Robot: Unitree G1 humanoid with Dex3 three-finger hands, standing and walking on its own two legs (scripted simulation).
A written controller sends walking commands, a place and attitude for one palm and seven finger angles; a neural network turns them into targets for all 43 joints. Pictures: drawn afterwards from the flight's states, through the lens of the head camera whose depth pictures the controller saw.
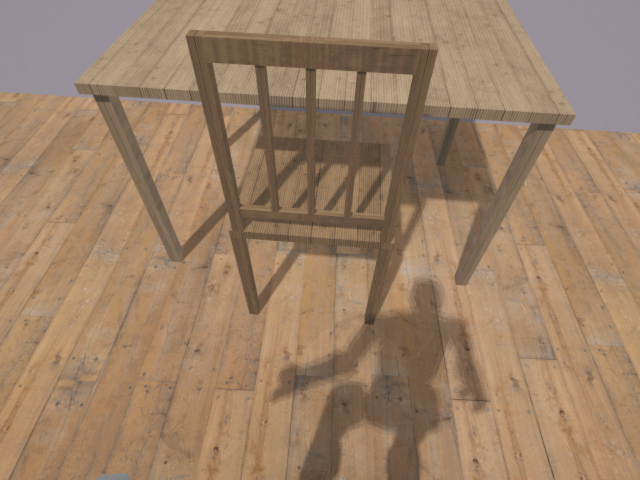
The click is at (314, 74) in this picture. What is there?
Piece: chair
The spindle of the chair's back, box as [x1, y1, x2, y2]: [306, 68, 315, 214]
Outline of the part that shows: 306,68 307,201 308,213 313,214 315,69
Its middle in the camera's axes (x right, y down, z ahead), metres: -0.02 -0.19 +0.83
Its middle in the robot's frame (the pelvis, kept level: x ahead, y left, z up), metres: +0.74 +0.07 -0.04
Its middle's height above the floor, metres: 0.73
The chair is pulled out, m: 0.00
